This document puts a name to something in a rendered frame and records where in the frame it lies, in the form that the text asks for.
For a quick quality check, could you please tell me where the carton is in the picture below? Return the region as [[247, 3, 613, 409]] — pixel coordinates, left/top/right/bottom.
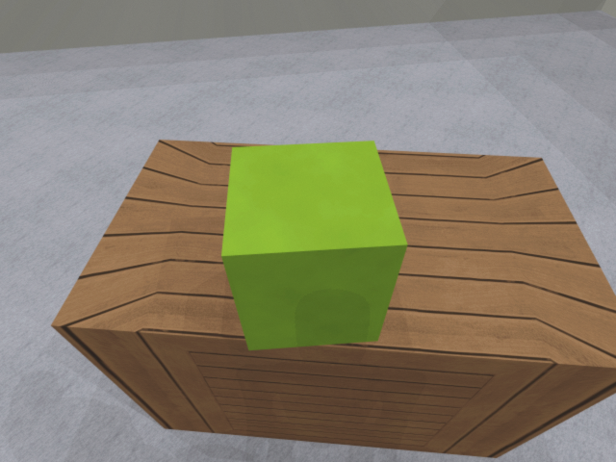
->
[[221, 141, 408, 350]]

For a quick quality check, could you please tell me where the pedestal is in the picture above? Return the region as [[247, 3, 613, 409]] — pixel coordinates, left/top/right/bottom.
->
[[51, 140, 616, 458]]

